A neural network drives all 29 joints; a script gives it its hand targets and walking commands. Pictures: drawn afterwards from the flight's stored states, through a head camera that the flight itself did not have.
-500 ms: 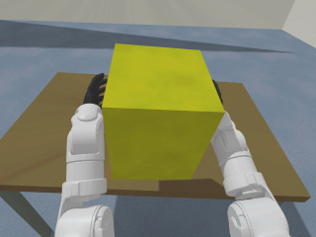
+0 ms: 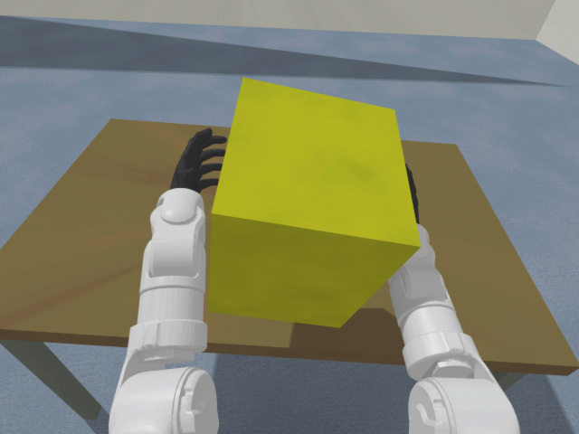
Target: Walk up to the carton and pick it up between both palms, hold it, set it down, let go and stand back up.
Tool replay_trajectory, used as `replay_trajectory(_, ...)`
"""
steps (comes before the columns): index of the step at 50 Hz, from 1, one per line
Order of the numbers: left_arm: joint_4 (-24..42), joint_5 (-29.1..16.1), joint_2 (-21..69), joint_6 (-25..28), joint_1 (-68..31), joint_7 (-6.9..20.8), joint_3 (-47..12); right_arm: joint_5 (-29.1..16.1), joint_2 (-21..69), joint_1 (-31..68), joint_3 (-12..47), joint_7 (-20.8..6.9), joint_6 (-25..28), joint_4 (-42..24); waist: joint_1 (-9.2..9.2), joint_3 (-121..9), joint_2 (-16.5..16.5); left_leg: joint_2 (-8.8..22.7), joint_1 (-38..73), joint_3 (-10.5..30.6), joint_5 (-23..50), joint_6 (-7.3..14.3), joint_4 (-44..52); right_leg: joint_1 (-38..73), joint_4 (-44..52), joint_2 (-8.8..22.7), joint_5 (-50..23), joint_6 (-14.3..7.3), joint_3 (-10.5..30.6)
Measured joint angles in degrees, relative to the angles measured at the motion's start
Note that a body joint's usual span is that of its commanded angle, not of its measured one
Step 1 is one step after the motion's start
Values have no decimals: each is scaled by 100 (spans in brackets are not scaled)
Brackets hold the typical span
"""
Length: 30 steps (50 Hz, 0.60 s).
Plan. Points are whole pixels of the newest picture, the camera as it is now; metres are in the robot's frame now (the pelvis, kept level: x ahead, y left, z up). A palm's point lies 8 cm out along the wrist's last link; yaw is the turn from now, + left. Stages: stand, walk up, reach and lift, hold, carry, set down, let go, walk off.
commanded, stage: set down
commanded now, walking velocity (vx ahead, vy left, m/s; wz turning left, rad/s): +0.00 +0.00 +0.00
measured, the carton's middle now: (296, 216) +0.37 -0.02 +0.14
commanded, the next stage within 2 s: none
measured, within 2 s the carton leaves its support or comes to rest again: neither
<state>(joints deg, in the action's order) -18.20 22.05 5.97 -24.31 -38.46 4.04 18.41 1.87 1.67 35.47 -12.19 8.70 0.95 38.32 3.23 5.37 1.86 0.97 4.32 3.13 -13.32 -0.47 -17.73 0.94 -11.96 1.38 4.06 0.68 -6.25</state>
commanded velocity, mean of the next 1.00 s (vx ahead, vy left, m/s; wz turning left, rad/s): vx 0.00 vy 0.00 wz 0.00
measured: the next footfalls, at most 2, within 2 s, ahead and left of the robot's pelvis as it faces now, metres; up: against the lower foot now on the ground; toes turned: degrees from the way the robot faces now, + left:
none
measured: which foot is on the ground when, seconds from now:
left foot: down 0.00-1.00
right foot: down 0.00-1.00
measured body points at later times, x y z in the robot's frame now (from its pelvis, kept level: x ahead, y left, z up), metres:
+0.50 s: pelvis +0.01 +0.02 +0.00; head +0.01 +0.04 +0.45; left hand +0.41 +0.13 +0.14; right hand +0.39 -0.16 +0.12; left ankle -0.03 +0.12 -0.75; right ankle +0.04 -0.13 -0.75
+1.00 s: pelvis +0.02 +0.00 +0.00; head +0.03 +0.02 +0.45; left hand +0.44 +0.10 +0.10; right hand +0.40 -0.19 +0.09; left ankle -0.03 +0.12 -0.75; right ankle +0.04 -0.13 -0.75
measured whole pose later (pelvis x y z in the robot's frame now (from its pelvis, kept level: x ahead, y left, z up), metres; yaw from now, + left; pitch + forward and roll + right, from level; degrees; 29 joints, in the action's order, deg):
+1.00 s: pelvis +0.02 +0.00 +0.00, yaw -1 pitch -1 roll -2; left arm -36.2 16.3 5.1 -10.1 -37.7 -2.6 16.6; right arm 4.1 -0.2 35.4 -14.5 8.1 8.2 47.1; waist 4.1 2.4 0.1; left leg 1.6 -2.8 2.2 -14.2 -0.6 -18.1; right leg -5.4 -9.9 0.7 3.2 1.0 -5.5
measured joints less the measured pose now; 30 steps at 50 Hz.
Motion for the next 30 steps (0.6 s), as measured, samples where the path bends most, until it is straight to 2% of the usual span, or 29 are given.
replay_trajectory(4, 0, -175, 1, 224, 290, -119, -200, -161, -48, -293, 177, 72, 266, -41, -13, 50, 60, 47, -121, 1, -63, -24, -61, -78, 37, -48, 8, -6, -5)
replay_trajectory(8, 153, -406, -26, 346, 579, -349, -461, -480, -187, -466, 471, 140, 430, -126, -3, 15, 90, 79, -309, 1, -143, -43, -182, -201, 60, -82, 12, 0, -9)
replay_trajectory(12, 303, -552, -61, 368, 715, -556, -635, -721, -309, -470, 679, 178, 496, -164, 30, -79, 66, 81, -431, 2, -204, -45, -281, -259, 93, -86, 10, 19, -14)
replay_trajectory(15, 318, -549, -76, 332, 681, -610, -657, -770, -357, -394, 728, 186, 478, -129, 62, -120, 19, 62, -416, 6, -235, -13, -292, -222, 123, -70, 9, 44, -20)
replay_trajectory(22, 8, -388, -52, 305, 462, -533, -495, -542, -340, -205, 569, 139, 394, 129, 91, -53, -34, -17, -266, -15, -204, 67, -221, -76, 186, 6, -23, 103, 0)
replay_trajectory(30, -674, -421, 0, 644, 278, -585, -382, -89, -186, -154, -15, -57, 620, 535, 19, -154, -10, -27, -416, -101, -171, 70, -195, -278, 172, 15, -65, 96, 83)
